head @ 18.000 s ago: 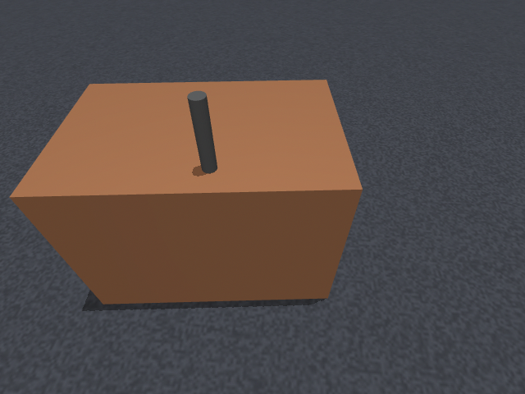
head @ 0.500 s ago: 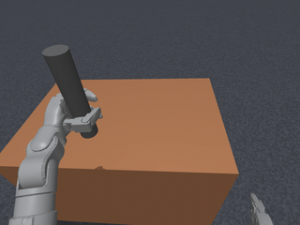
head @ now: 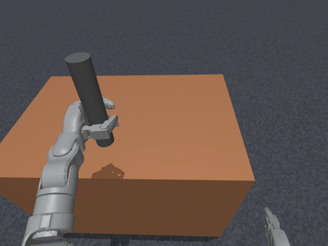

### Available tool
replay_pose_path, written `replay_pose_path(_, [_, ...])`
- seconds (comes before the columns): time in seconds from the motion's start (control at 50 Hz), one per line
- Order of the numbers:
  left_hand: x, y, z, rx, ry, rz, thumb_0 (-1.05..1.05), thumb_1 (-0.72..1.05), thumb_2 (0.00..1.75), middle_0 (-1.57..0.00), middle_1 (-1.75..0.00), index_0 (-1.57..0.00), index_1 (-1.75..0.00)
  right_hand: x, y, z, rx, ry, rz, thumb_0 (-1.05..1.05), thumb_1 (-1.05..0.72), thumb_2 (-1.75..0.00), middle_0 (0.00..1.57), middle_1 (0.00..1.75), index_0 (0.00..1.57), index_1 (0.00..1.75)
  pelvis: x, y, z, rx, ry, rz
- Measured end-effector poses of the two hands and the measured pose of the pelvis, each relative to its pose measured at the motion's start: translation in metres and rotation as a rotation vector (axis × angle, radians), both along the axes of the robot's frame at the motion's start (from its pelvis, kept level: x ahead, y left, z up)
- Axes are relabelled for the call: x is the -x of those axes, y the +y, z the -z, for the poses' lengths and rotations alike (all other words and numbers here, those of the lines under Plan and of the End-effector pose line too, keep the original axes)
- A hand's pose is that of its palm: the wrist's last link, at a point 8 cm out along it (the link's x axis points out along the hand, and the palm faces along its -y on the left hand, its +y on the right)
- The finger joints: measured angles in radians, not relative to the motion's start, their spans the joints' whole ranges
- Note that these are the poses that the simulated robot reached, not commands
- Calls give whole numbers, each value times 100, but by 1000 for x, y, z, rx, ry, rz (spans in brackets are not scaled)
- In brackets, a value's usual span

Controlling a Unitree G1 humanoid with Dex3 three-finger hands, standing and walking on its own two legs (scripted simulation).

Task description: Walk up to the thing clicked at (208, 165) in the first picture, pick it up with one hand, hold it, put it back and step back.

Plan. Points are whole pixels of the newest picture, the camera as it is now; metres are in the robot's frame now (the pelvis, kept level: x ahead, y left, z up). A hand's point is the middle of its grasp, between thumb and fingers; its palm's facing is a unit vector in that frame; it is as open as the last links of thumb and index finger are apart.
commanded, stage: crouch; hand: left
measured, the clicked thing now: (94, 106) +0.38 +0.17 +0.19
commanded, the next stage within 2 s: lower in 0.86 s
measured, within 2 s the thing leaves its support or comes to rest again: neither
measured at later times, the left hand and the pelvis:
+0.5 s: hand (117, 119) +0.44 +0.14 +0.09, palm faces -0.01 -1.00 +0.02, open 5.8 cm; pelvis -0.01 +0.00 -0.01, yaw -1 degrees
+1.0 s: hand (123, 117) +0.47 +0.14 +0.07, palm faces -0.01 -1.00 +0.02, open 5.8 cm; pelvis +0.00 +0.01 -0.03, yaw -1 degrees
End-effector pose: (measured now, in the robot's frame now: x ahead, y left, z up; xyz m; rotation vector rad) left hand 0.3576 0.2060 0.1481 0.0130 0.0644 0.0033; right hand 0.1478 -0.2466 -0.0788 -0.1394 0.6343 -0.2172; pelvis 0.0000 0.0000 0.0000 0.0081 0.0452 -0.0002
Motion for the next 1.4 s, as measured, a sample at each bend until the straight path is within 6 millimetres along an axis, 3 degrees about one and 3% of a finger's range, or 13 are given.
replay_pose_path(0.26, [-39, -7, 37, 15, -12, 9, 1, 9, 115, -98, -114, -98, -114, 18, -24, -2, 59, 34, 70, -2, 56, -5, 6, 5, 6, 5, 5, 1, 6, 1, 57, 17])
replay_pose_path(0.7, [-78, -13, 69, 32, -23, 17, 1, 9, 116, -98, -114, -98, -113, 20, -19, 2, 81, 65, 85, -1, 53, -6, 6, 5, 6, 5, 6, 4, 21, 5, 157, 22])
replay_pose_path(1.06, [-93, -16, 86, 24, -22, 17, 1, 9, 116, -98, -114, -98, -114, 16, -13, -6, 89, 41, 51, -1, 51, -6, 6, 5, 6, 5, 1, 6, 30, 11, 203, 22])
replay_pose_path(1.4, [-96, -17, 131, 31, -11, 2, 1, 9, 116, -98, -115, -98, -114, 23, -15, -1, 130, 42, 18, -1, 51, -6, 6, 5, 6, 5, 11, 4, 48, 11, 265, 18])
